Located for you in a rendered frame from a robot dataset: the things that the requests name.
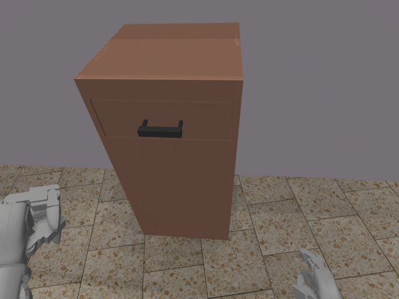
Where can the robot left forearm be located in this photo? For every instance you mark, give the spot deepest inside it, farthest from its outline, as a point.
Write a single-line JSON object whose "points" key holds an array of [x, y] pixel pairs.
{"points": [[13, 281]]}

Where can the cabinet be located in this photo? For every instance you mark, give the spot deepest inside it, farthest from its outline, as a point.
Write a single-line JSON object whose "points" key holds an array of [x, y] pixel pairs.
{"points": [[176, 187]]}

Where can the handle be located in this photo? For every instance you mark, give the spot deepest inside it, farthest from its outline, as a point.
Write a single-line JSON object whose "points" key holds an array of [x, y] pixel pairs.
{"points": [[159, 131]]}

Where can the drawer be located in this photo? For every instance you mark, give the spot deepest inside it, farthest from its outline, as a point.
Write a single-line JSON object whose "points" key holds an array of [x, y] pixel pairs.
{"points": [[201, 120]]}

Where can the right robot hand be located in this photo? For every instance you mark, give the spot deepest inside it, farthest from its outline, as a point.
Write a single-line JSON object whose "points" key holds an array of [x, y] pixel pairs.
{"points": [[322, 284]]}

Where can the left robot hand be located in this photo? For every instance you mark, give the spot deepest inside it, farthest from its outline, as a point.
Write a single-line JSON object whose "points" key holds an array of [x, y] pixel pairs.
{"points": [[17, 221]]}

